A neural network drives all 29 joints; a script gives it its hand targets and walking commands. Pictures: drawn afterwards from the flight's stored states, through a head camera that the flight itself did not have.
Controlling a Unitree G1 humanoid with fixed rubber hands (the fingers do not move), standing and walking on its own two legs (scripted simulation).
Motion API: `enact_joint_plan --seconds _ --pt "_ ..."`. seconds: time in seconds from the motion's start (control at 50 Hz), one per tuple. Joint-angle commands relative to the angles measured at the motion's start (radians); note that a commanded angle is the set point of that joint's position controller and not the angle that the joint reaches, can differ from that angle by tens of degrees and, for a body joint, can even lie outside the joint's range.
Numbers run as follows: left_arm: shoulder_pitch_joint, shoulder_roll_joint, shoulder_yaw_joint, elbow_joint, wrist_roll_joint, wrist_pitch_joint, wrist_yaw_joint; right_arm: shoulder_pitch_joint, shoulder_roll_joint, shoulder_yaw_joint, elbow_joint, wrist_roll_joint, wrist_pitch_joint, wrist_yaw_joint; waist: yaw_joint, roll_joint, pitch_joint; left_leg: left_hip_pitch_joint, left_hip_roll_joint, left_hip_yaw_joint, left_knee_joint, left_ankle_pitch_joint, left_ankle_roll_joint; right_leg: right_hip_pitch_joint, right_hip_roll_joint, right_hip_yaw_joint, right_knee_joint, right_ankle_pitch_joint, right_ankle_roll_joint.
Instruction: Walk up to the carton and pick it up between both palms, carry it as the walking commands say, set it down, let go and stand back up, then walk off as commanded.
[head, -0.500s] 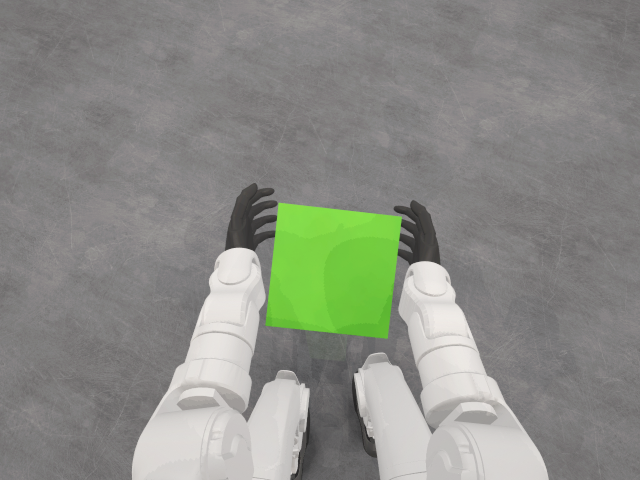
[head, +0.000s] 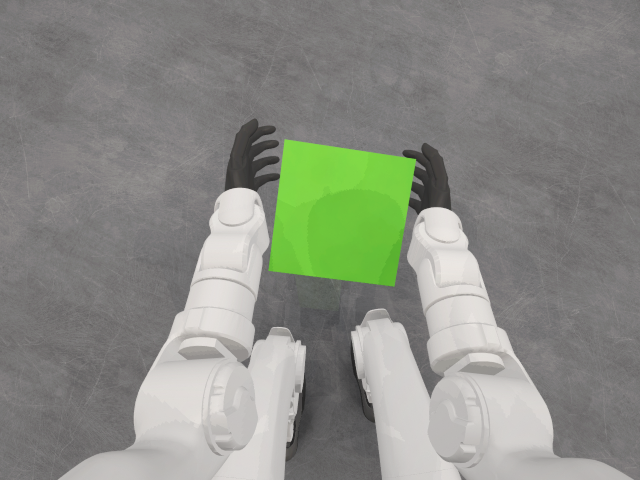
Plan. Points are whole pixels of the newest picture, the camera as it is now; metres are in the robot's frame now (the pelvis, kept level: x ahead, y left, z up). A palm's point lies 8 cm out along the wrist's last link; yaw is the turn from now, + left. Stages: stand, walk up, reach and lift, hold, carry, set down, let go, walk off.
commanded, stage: set down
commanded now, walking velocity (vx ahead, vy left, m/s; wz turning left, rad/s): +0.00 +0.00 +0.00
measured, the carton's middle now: (331, 208) +0.45 -0.02 -0.16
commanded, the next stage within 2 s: none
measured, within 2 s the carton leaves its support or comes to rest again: neither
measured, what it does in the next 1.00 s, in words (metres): lowers itself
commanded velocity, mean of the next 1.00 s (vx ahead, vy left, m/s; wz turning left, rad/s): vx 0.00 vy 0.00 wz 0.00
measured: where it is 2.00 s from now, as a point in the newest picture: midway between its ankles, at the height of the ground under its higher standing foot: (330, 410)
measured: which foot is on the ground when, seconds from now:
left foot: down 0.00-1.00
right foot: down 0.00-1.00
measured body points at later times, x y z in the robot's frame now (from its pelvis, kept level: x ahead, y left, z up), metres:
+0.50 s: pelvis -0.01 -0.01 -0.07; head +0.26 -0.01 +0.28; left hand +0.50 +0.08 -0.15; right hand +0.46 -0.15 -0.18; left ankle +0.06 +0.08 -0.54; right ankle +0.12 -0.12 -0.54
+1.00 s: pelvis -0.02 -0.01 -0.13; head +0.30 -0.02 +0.18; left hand +0.52 +0.08 -0.24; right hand +0.49 -0.16 -0.26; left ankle +0.05 +0.08 -0.54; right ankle +0.12 -0.12 -0.54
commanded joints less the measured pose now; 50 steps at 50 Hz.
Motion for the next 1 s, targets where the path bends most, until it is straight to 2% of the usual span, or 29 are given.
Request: enact_joint_plan --seconds 0.0,0.02,0.1,0.14,0.16,0.18,0.22,0.26,0.28,0.3,0.36,0.38,0.4,0.44,0.48,0.54,0.58,0.64,0.68,0.7,0.72,0.74,0.76,0.78,0.8,0.82,0.88,0.9,0.98 --pt "-0.514 -0.996 -0.501 0.041 -0.051 0.015 -0.134 -0.67 0.872 0.483 -0.083 0.053 -0.051 0.188 -0.04 0.014 -1.011 0.416 -0.054 -0.092 -0.225 0.382 -0.068 0.542 0.107 -0.062 -0.058 0.267 -0.018" --pt "-0.513 -0.993 -0.503 0.027 -0.042 0.021 -0.14 -0.701 0.856 0.489 -0.107 0.063 -0.05 0.202 -0.035 0.059 -1.061 0.402 -0.058 -0.08 -0.195 0.437 -0.078 0.54 0.107 -0.061 -0.025 0.327 -0.019" --pt "-0.551 -0.997 -0.494 0.031 -0.076 0.02 -0.136 -0.767 0.843 0.503 -0.138 0.073 -0.044 0.199 -0.028 -0.012 -1.089 0.345 -0.071 -0.089 -0.172 0.395 -0.071 0.56 0.1 -0.069 0.001 0.302 -0.007" --pt "-0.587 -0.964 -0.467 0.063 -0.046 0.032 -0.136 -0.774 0.853 0.469 -0.097 0.07 -0.035 0.207 -0.027 0.031 -1.037 0.304 -0.065 -0.071 -0.154 0.357 -0.066 0.498 0.103 -0.064 0.017 0.282 -0.018" --pt "-0.602 -0.968 -0.481 0.057 -0.048 0.039 -0.141 -0.727 0.847 0.449 -0.072 0.048 -0.03 0.205 -0.06 0.006 -1.058 0.288 -0.067 -0.088 -0.145 0.357 -0.07 0.487 0.103 -0.072 0.016 0.277 -0.018" --pt "-0.581 -0.975 -0.489 0.035 -0.064 0.032 -0.137 -0.761 0.849 0.477 -0.125 0.075 -0.031 0.21 -0.047 -0.013 -1.079 0.307 -0.058 -0.101 -0.144 0.381 -0.069 0.472 0.109 -0.078 0.055 0.297 -0.015" --pt "-0.626 -0.997 -0.466 0.094 -0.062 0.046 -0.138 -0.796 0.83 0.448 -0.093 0.063 -0.027 0.212 -0.049 0.051 -1.018 0.281 -0.061 -0.085 -0.135 0.337 -0.068 0.426 0.1 -0.073 0.045 0.261 -0.02" --pt "-0.64 -0.949 -0.477 0.05 -0.07 0.044 -0.14 -0.828 0.826 0.468 -0.127 0.084 -0.023 0.217 -0.058 0.005 -1.123 0.278 -0.059 -0.081 -0.092 0.364 -0.065 0.447 0.101 -0.078 0.08 0.288 -0.012" --pt "-0.604 -0.961 -0.446 0.091 -0.06 0.052 -0.146 -0.859 0.819 0.47 -0.115 0.079 -0.018 0.214 -0.033 -0.007 -1.102 0.217 -0.07 -0.065 -0.08 0.35 -0.066 0.457 0.099 -0.08 0.079 0.274 -0.005" --pt "-0.622 -0.994 -0.468 0.088 -0.057 0.049 -0.145 -0.807 0.849 0.462 -0.098 0.075 -0.021 0.209 -0.032 0.05 -1.111 0.254 -0.072 -0.056 -0.08 0.375 -0.067 0.447 0.104 -0.077 0.09 0.304 -0.012" --pt "-0.641 -0.969 -0.435 0.098 -0.048 0.057 -0.153 -0.894 0.848 0.469 -0.101 0.085 -0.005 0.216 -0.007 -0.018 -1.084 0.13 -0.078 -0.054 -0.063 0.305 -0.049 0.461 0.102 -0.078 0.102 0.265 -0.002" --pt "-0.761 -0.951 -0.462 0.063 -0.09 0.055 -0.151 -0.888 0.835 0.461 -0.086 0.077 -0.001 0.207 -0.084 -0.048 -1.122 0.126 -0.074 -0.064 -0.044 0.267 -0.05 0.469 0.103 -0.081 0.105 0.242 -0.003" --pt "-0.712 -0.978 -0.466 0.079 -0.084 0.063 -0.157 -0.916 0.821 0.477 -0.139 0.092 -0.001 0.206 -0.043 0.002 -1.157 0.147 -0.073 -0.052 -0.024 0.3 -0.053 0.485 0.101 -0.08 0.124 0.27 -0.003" --pt "-0.699 -0.976 -0.474 0.113 -0.076 0.081 -0.152 -0.944 0.801 0.464 -0.136 0.102 -0.003 0.211 -0.052 0.052 -1.146 0.183 -0.072 -0.063 -0.034 0.305 -0.058 0.391 0.104 -0.101 0.165 0.269 -0.006" --pt "-0.724 -0.974 -0.479 0.038 -0.101 0.067 -0.152 -0.898 0.848 0.476 -0.1 0.102 0.011 0.21 -0.044 -0.015 -1.192 0.153 -0.076 -0.065 -0.005 0.341 -0.053 0.451 0.099 -0.087 0.173 0.299 -0.003" --pt "-0.73 -0.94 -0.438 0.125 -0.082 0.082 -0.156 -0.989 0.82 0.474 -0.141 0.126 0.009 0.211 -0.029 0.024 -1.142 0.089 -0.078 -0.046 0.016 0.286 -0.046 0.416 0.094 -0.081 0.186 0.276 0.005" --pt "-0.77 -0.961 -0.45 0.093 -0.093 0.086 -0.163 -0.905 0.817 0.437 -0.064 0.085 0.022 0.215 -0.067 0.01 -1.127 0.062 -0.076 -0.044 0.033 0.289 -0.055 0.402 0.095 -0.081 0.194 0.274 -0.01" --pt "-0.818 -0.932 -0.451 0.071 -0.108 0.081 -0.169 -0.971 0.816 0.461 -0.1 0.099 0.023 0.206 -0.041 -0.039 -1.158 -0.017 -0.086 -0.035 0.072 0.297 -0.052 0.448 0.099 -0.084 0.215 0.295 -0.002" --pt "-0.818 -0.931 -0.449 0.104 -0.108 0.084 -0.17 -1.041 0.795 0.484 -0.146 0.129 0.014 0.205 -0.028 0.013 -1.151 -0.01 -0.084 -0.034 0.09 0.284 -0.046 0.409 0.098 -0.077 0.232 0.287 -0.001" --pt "-0.849 -0.896 -0.451 0.083 -0.115 0.084 -0.167 -1.054 0.797 0.495 -0.155 0.131 0.021 0.207 -0.045 -0.049 -1.217 0.003 -0.08 -0.038 0.105 0.3 -0.044 0.43 0.098 -0.091 0.248 0.306 0.01" --pt "-0.836 -0.895 -0.426 0.121 -0.112 0.09 -0.165 -1.087 0.806 0.48 -0.118 0.14 0.028 0.203 -0.02 -0.044 -1.155 -0.026 -0.087 -0.027 0.098 0.232 -0.038 0.421 0.095 -0.088 0.248 0.238 0.01" --pt "-0.841 -0.947 -0.44 0.12 -0.123 0.096 -0.169 -1.094 0.789 0.49 -0.169 0.136 0.023 0.201 -0.057 -0.031 -1.192 -0.022 -0.086 -0.03 0.112 0.252 -0.037 0.431 0.096 -0.088 0.244 0.255 0.003" --pt "-0.836 -0.905 -0.422 0.125 -0.1 0.095 -0.171 -1.05 0.823 0.465 -0.106 0.131 0.032 0.206 -0.031 -0.019 -1.162 -0.042 -0.081 -0.024 0.118 0.24 -0.037 0.41 0.095 -0.082 0.265 0.261 -0.004" --pt "-0.825 -0.916 -0.444 0.138 -0.105 0.108 -0.175 -1.077 0.789 0.45 -0.141 0.144 0.035 0.216 -0.045 0.044 -1.176 0.026 -0.079 -0.041 0.11 0.247 -0.035 0.352 0.093 -0.094 0.289 0.252 0.001" --pt "-0.847 -0.923 -0.404 0.16 -0.113 0.11 -0.181 -1.081 0.772 0.438 -0.089 0.108 0.044 0.211 -0.061 -0.04 -1.127 -0.037 -0.084 -0.034 0.133 0.242 -0.034 0.374 0.088 -0.096 0.257 0.226 0.004" --pt "-0.891 -0.885 -0.415 0.118 -0.109 0.103 -0.182 -1.07 0.812 0.442 -0.071 0.115 0.048 0.215 -0.036 -0.05 -1.166 -0.064 -0.085 -0.028 0.134 0.234 -0.034 0.4 0.09 -0.094 0.287 0.247 0.007" --pt "-0.921 -0.892 -0.412 0.138 -0.1 0.106 -0.184 -1.049 0.79 0.415 -0.037 0.109 0.053 0.22 -0.063 0.0 -1.126 -0.101 -0.079 -0.026 0.152 0.203 -0.035 0.365 0.087 -0.087 0.306 0.236 0.004" --pt "-0.894 -0.871 -0.406 0.133 -0.109 0.102 -0.185 -1.082 0.801 0.438 -0.067 0.127 0.047 0.218 -0.026 -0.034 -1.128 -0.116 -0.081 -0.017 0.169 0.223 -0.035 0.393 0.085 -0.08 0.305 0.252 0.002" --pt "-0.948 -0.897 -0.45 0.127 -0.133 0.104 -0.189 -1.152 0.747 0.446 -0.129 0.141 0.034 0.217 -0.072 0.028 -1.207 -0.069 -0.079 -0.029 0.213 0.249 -0.033 0.35 0.086 -0.093 0.351 0.269 -0.004"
